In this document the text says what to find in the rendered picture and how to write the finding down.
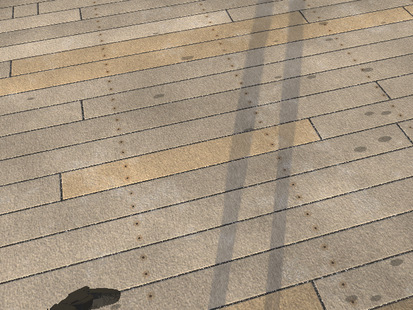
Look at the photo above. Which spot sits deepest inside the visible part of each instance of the robot left hand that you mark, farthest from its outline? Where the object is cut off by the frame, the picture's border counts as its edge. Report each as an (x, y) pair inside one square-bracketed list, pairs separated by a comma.
[(87, 299)]

